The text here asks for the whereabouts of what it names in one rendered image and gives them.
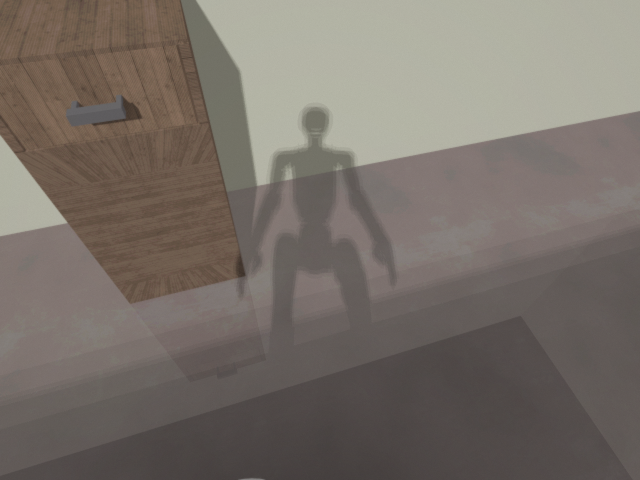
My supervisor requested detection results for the handle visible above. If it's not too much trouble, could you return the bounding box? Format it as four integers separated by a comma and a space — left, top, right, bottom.
66, 95, 126, 127

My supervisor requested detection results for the drawer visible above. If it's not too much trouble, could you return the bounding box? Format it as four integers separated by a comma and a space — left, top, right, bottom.
0, 45, 197, 150

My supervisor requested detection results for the cabinet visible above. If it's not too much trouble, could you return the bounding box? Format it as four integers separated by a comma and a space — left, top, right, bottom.
0, 0, 245, 304

